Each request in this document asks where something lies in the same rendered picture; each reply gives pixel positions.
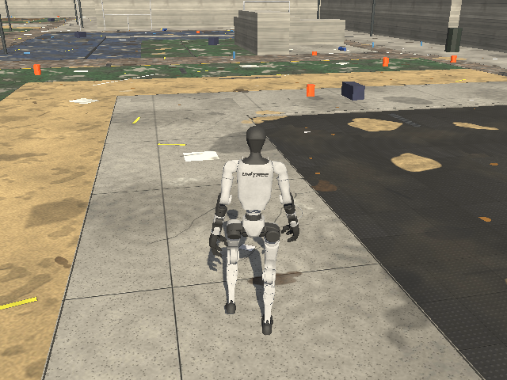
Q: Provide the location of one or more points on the left robot hand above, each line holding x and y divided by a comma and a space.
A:
212, 243

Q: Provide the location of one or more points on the right robot hand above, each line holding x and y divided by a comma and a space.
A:
292, 230

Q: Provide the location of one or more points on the robot right upper arm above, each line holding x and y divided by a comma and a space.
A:
283, 181

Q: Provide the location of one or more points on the robot right forearm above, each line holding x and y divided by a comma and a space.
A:
291, 214

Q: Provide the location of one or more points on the robot right foot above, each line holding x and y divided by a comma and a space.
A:
267, 328

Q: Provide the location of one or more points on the robot left upper arm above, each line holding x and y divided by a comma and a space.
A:
227, 180

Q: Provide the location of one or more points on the robot torso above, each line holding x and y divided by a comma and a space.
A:
254, 192

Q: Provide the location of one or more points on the robot left forearm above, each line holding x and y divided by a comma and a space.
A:
220, 211

